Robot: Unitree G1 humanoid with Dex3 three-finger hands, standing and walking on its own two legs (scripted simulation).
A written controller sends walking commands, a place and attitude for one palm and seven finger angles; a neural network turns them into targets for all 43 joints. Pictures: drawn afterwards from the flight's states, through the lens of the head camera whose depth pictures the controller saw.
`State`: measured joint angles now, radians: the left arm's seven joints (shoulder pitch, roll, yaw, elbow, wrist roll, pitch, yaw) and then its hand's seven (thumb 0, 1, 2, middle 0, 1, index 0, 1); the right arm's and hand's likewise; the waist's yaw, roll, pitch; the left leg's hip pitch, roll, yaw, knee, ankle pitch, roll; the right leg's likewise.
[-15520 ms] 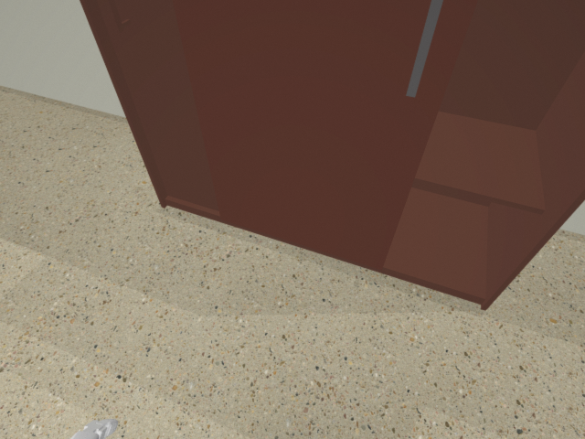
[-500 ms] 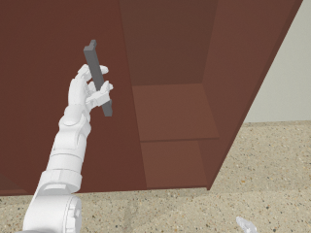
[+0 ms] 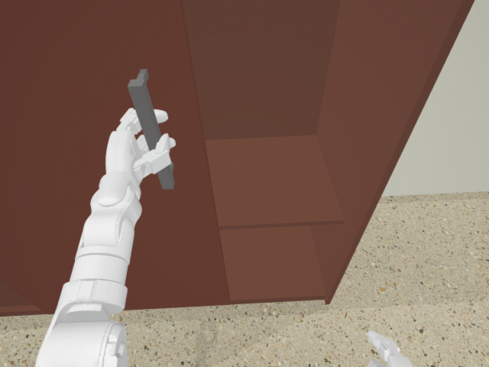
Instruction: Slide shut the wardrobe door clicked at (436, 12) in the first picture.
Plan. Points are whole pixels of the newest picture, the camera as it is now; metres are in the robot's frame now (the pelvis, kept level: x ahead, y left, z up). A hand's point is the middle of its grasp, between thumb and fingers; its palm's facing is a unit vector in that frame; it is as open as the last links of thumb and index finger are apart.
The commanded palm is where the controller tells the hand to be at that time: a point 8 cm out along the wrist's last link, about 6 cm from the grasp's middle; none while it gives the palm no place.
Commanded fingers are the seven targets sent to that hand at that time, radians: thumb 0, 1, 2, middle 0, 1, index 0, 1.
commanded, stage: grip the handle and tug to test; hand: left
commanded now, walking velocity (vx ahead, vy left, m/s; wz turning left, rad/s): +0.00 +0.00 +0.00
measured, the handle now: (157, 134) +0.46 +0.17 +0.16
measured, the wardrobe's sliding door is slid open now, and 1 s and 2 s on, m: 0.39 0.39 0.35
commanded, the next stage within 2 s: tug the door sideways, standing still in 0.22 s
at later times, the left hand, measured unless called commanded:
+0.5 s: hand (166, 151) +0.41 +0.14 +0.16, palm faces +0.10 -0.99 -0.01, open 5.9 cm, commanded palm +0.39 +0.17 +0.16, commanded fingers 0.00 0.90 0.90 -0.45 -1.40 -0.45 -1.40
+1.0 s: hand (170, 151) +0.41 +0.13 +0.16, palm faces +0.16 -0.99 -0.04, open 5.8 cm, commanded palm +0.39 +0.13 +0.16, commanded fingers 0.00 0.90 0.90 -0.45 -1.40 -0.45 -1.40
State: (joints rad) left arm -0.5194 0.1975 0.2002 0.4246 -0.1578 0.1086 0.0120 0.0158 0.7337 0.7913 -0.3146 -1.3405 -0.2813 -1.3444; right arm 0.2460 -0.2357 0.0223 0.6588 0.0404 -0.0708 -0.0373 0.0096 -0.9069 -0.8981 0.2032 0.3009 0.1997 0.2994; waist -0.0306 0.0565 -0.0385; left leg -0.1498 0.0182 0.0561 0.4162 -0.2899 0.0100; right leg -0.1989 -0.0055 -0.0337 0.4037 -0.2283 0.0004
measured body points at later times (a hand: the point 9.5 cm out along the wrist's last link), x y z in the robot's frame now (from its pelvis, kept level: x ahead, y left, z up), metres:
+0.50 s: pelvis +0.04 +0.00 +0.00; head +0.05 -0.02 +0.45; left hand +0.40 +0.19 +0.17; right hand +0.20 -0.24 -0.11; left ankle -0.05 +0.11 -0.74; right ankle -0.01 -0.12 -0.74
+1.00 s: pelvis +0.00 +0.01 +0.00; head +0.02 -0.01 +0.44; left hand +0.40 +0.19 +0.17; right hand +0.16 -0.20 -0.13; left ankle -0.05 +0.11 -0.74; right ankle -0.01 -0.12 -0.74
